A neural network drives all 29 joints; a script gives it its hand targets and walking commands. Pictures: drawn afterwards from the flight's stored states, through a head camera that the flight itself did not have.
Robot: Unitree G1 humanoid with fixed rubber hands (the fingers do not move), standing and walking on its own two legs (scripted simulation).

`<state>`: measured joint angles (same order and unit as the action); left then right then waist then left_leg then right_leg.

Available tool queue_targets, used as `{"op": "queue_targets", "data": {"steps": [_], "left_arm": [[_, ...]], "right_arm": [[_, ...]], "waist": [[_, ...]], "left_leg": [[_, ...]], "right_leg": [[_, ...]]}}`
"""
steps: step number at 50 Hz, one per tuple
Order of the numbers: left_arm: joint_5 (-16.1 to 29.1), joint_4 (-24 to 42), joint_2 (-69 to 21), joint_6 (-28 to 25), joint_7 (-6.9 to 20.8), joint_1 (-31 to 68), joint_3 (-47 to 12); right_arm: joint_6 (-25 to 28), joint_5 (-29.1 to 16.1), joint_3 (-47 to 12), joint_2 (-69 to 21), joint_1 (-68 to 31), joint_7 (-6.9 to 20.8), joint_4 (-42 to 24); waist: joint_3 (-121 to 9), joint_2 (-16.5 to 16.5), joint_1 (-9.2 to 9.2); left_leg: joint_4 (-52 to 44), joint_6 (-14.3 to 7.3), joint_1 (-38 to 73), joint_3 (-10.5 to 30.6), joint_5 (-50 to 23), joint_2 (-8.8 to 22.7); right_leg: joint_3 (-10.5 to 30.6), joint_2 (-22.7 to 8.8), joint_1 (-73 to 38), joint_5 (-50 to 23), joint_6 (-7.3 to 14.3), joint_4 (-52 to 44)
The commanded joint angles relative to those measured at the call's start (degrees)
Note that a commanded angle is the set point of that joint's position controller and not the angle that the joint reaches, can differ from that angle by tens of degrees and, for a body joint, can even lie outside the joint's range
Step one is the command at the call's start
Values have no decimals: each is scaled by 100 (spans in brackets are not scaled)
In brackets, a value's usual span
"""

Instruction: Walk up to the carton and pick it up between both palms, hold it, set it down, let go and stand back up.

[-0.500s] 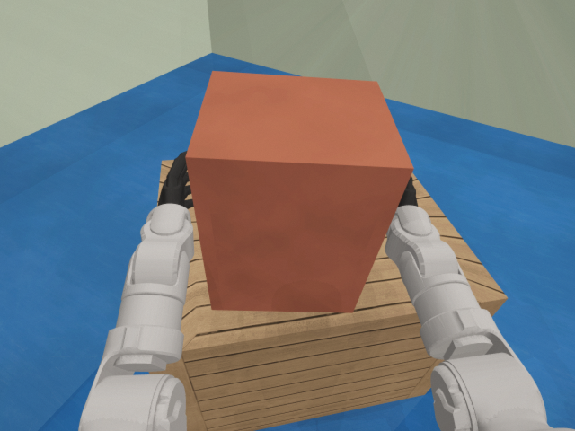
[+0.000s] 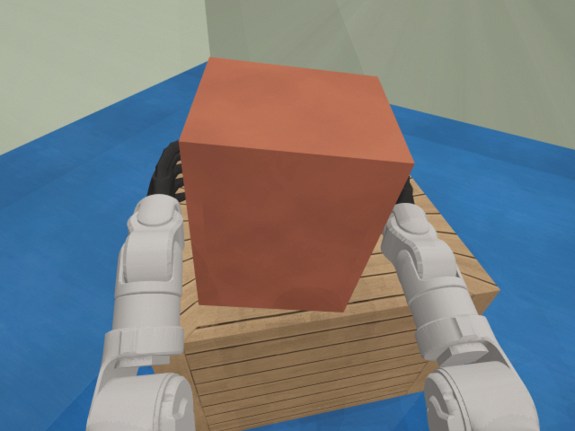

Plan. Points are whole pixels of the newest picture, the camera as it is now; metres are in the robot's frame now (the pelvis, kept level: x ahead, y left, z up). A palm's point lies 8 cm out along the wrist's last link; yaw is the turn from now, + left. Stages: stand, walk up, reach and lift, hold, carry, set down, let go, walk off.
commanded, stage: reach and lift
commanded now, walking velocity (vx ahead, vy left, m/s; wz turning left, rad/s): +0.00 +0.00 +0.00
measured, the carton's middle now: (283, 197) +0.39 -0.01 +0.16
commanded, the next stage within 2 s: hold in 0.62 s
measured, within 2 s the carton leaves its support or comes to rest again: neither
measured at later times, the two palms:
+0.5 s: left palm (162, 186) +0.38 +0.15 +0.19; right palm (395, 189) +0.37 -0.16 +0.19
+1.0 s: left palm (140, 183) +0.36 +0.17 +0.21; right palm (389, 176) +0.37 -0.14 +0.21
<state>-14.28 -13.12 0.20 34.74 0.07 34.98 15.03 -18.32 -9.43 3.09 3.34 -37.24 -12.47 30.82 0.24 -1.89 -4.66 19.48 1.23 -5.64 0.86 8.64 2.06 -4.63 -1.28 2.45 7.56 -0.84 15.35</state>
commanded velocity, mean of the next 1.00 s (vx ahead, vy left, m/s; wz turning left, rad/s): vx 0.00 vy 0.00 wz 0.00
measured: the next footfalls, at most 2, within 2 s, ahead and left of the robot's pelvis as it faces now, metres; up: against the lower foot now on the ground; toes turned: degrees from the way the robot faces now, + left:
none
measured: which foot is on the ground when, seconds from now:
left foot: down 0.00-1.00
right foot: down 0.00-1.00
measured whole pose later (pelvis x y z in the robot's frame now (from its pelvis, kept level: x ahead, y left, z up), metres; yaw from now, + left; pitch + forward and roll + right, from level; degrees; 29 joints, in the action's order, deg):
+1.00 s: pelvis +0.01 +0.00 +0.00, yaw +0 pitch -8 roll -1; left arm -17.4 -5.1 0.6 44.4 2.7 36.4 17.9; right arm -24.0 -14.1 0.7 3.8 -42.5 -14.2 30.2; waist 0.6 -2.6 -4.5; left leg 19.9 1.7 -1.7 1.3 9.8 2.4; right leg -4.9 -0.9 -1.9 8.6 -0.6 15.2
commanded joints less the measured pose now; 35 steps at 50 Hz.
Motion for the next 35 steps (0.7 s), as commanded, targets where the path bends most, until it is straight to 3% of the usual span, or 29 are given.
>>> {"op": "queue_targets", "data": {"steps": [1, 11, 18, 30, 35], "left_arm": [[863, 468, -3529, -297, 801, 4078, -2631], [641, 151, -3429, -282, 855, 4179, -2289], [722, 575, -3511, -241, 854, 4179, -2546], [871, 1056, -3527, -68, 774, 4076, -2850], [935, 1559, -3425, 86, 732, 3938, -2945]], "right_arm": [[564, -317, -1941, -3394, -5050, 835, -1730], [574, -392, -1773, -3350, -5052, 800, -1142], [557, -685, -2021, -3344, -5052, 718, -1512], [393, -880, -2215, -3224, -4984, 672, -1961], [304, -1168, -2644, -3282, -5054, 591, -2409]], "waist": [[-2709, 203, 13], [-2574, 288, -73], [-2680, 435, -163], [-2725, 464, -196], [-3040, 438, 10]], "left_leg": [[-279, -72, 851, -134, -388, -428], [-158, 27, 953, -165, -917, -508], [73, 174, 1218, -114, -1709, -526], [150, 247, 1391, -74, -1930, -470], [304, 209, 1456, -72, -2488, -484]], "right_leg": [[10, 408, -322, -241, -138, -144], [-16, 446, -579, -720, -210, -98], [-51, 515, -681, -1254, -219, -21], [-61, 563, -571, -1272, -179, -22], [8, 600, -847, -1605, -162, 45]]}}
